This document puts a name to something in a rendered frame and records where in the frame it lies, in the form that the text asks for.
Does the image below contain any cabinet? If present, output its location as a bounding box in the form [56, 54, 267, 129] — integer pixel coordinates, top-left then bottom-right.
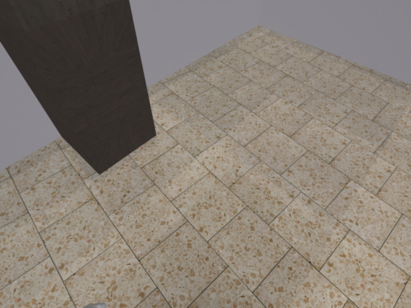
[0, 0, 156, 175]

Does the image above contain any drawer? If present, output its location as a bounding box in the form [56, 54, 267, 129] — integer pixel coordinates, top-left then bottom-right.
[8, 0, 117, 30]

